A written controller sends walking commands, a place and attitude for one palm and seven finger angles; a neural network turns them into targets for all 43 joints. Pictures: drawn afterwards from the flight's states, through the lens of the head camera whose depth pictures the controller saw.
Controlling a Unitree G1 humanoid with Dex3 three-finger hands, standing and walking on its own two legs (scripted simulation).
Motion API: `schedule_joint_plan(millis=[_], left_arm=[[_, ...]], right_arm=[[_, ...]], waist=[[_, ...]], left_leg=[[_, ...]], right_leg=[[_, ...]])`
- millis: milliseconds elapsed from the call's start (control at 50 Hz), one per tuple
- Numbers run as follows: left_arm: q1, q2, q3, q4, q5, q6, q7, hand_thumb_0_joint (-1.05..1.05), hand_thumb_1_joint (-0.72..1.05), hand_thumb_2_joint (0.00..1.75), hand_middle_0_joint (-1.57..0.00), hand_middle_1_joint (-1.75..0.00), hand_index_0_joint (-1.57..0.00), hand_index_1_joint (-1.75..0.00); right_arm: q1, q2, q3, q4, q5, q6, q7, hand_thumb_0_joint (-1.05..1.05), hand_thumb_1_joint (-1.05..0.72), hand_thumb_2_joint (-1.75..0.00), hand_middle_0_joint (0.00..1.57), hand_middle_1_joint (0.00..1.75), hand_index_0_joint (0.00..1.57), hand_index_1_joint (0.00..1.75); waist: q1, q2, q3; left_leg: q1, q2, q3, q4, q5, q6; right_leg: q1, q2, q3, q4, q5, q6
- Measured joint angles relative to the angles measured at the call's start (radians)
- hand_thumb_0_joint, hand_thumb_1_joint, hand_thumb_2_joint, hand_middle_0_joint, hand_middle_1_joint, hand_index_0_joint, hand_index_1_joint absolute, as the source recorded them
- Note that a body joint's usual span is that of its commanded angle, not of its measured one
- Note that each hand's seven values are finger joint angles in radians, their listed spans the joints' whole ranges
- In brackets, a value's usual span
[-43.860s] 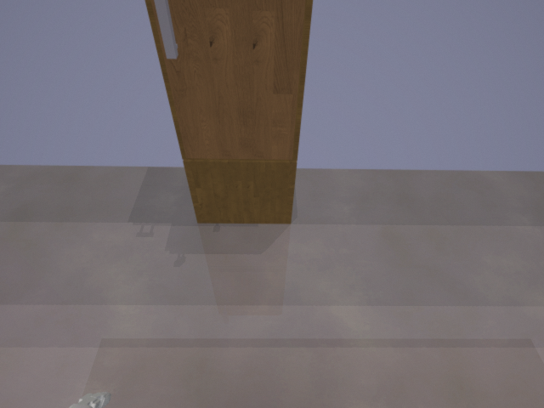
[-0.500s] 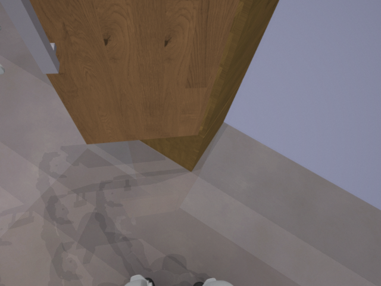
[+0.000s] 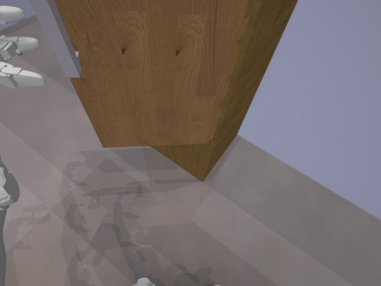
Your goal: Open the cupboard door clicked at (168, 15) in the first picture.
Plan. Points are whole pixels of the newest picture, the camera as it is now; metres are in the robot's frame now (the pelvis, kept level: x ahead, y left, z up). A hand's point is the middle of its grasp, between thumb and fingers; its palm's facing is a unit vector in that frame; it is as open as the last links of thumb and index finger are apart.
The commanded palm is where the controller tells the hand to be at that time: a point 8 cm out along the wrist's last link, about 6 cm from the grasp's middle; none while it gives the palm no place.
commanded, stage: move the hooked fingers beside the handle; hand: left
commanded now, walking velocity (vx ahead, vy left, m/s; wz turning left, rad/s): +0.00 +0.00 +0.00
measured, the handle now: (61, 31) +0.58 +0.22 +0.17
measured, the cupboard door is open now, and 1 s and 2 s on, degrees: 41 41 41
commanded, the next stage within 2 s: none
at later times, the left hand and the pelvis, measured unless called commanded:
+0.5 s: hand (12, 46) +0.52 +0.28 +0.18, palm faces +0.05 -1.00 -0.01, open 14.0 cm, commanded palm +0.51 +0.33 +0.17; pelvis +0.00 -0.01 +0.00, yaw -2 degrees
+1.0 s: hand (10, 49) +0.51 +0.28 +0.18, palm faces +0.03 -1.00 +0.01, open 14.0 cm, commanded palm +0.50 +0.32 +0.17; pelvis +0.01 +0.02 +0.00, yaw -1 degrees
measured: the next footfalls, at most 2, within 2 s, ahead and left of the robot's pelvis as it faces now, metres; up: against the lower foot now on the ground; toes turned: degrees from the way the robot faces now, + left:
none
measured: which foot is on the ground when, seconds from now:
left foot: down 0.00-1.00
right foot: down 0.00-1.00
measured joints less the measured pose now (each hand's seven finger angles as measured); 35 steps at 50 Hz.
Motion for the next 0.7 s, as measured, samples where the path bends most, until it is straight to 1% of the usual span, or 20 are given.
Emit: schedule_joint_plan(millis=[60, 160, 240, 300, 360, 460, 500, 560, 640, 700], left_arm=[[-0.040, 0.015, -0.005, 0.035, 0.000, -0.013, -0.001, -0.01, -0.50, 0.30, -0.30, -1.20, -0.30, -1.20], [-0.091, 0.070, -0.007, 0.106, 0.023, 0.003, -0.005, -0.01, -0.50, 0.30, -0.30, -1.20, -0.30, -1.20], [-0.090, 0.115, 0.027, 0.120, 0.044, -0.001, -0.012, -0.01, -0.50, 0.30, -0.30, -1.20, -0.30, -1.20], [-0.073, 0.142, 0.066, 0.105, 0.046, -0.018, -0.023, -0.01, -0.50, 0.30, -0.30, -1.20, -0.30, -1.20], [-0.072, 0.170, 0.088, 0.109, 0.043, -0.019, -0.042, -0.01, -0.50, 0.30, -0.30, -1.20, -0.30, -1.20], [-0.071, 0.209, 0.075, 0.128, 0.044, 0.006, -0.072, -0.01, -0.50, 0.30, -0.30, -1.20, -0.30, -1.20], [-0.063, 0.209, 0.062, 0.124, 0.041, 0.012, -0.080, -0.01, -0.50, 0.30, -0.30, -1.20, -0.30, -1.20], [-0.049, 0.190, 0.055, 0.103, 0.029, 0.009, -0.089, -0.01, -0.50, 0.30, -0.30, -1.20, -0.30, -1.20], [-0.044, 0.142, 0.043, 0.060, 0.010, -0.004, -0.091, -0.01, -0.50, 0.30, -0.30, -1.20, -0.30, -1.20], [-0.029, 0.097, 0.048, 0.013, 0.002, -0.009, -0.082, -0.01, -0.50, 0.30, -0.30, -1.20, -0.30, -1.20]], right_arm=[[0.000, -0.009, 0.005, 0.011, 0.004, -0.006, -0.007, 0.00, -0.91, -0.90, 0.21, 0.30, 0.20, 0.30], [0.020, -0.024, 0.011, 0.015, 0.010, -0.011, -0.022, 0.00, -0.91, -0.90, 0.21, 0.30, 0.20, 0.30], [0.046, -0.029, 0.013, 0.016, 0.008, -0.008, -0.030, 0.00, -0.91, -0.90, 0.21, 0.30, 0.20, 0.30], [0.070, -0.026, 0.012, 0.020, 0.008, 0.001, -0.032, 0.01, -0.91, -0.90, 0.21, 0.30, 0.20, 0.30], [0.092, -0.020, 0.013, 0.028, 0.012, 0.012, -0.031, 0.01, -0.91, -0.90, 0.21, 0.30, 0.20, 0.30], [0.113, -0.014, 0.015, 0.032, 0.017, 0.024, -0.032, 0.01, -0.91, -0.90, 0.21, 0.30, 0.20, 0.30], [0.116, -0.011, 0.014, 0.032, 0.016, 0.025, -0.032, 0.01, -0.91, -0.90, 0.21, 0.30, 0.20, 0.30], [0.110, -0.006, 0.013, 0.032, 0.010, 0.024, -0.030, 0.01, -0.91, -0.90, 0.21, 0.30, 0.20, 0.30], [0.091, 0.001, 0.007, 0.033, 0.002, 0.018, -0.022, 0.01, -0.91, -0.90, 0.21, 0.30, 0.20, 0.30], [0.077, 0.005, 0.001, 0.027, -0.004, 0.015, -0.012, 0.01, -0.91, -0.90, 0.21, 0.30, 0.20, 0.30]], waist=[[-0.013, -0.004, 0.006], [-0.042, 0.000, 0.013], [-0.059, 0.005, 0.024], [-0.065, 0.004, 0.023], [-0.069, 0.002, 0.019], [-0.068, 0.004, 0.009], [-0.062, 0.005, 0.008], [-0.051, 0.003, 0.006], [-0.041, -0.005, 0.000], [-0.035, -0.009, -0.013]], left_leg=[[-0.010, 0.004, -0.007, 0.004, 0.006, -0.006], [-0.031, 0.014, -0.010, 0.008, 0.013, -0.013], [-0.047, 0.024, -0.003, 0.010, 0.016, -0.015], [-0.051, 0.030, 0.005, 0.006, 0.016, -0.017], [-0.052, 0.035, 0.009, 0.004, 0.013, -0.017], [-0.056, 0.034, 0.011, 0.003, 0.006, -0.012], [-0.059, 0.030, 0.011, 0.004, 0.003, -0.009], [-0.062, 0.025, 0.012, 0.007, -0.002, -0.004], [-0.063, 0.017, 0.010, 0.012, -0.010, 0.003], [-0.058, 0.012, 0.012, 0.014, -0.016, 0.007]], right_leg=[[-0.011, 0.005, -0.006, 0.008, 0.002, -0.007], [-0.035, 0.015, -0.008, 0.017, 0.007, -0.014], [-0.055, 0.023, 0.000, 0.019, 0.013, -0.017], [-0.064, 0.028, 0.009, 0.016, 0.017, -0.019], [-0.065, 0.032, 0.014, 0.009, 0.019, -0.018], [-0.064, 0.032, 0.016, -0.003, 0.019, -0.014], [-0.064, 0.029, 0.017, -0.006, 0.018, -0.010], [-0.064, 0.023, 0.017, -0.009, 0.016, -0.005], [-0.058, 0.016, 0.015, -0.013, 0.011, 0.003], [-0.051, 0.011, 0.016, -0.017, 0.008, 0.007]])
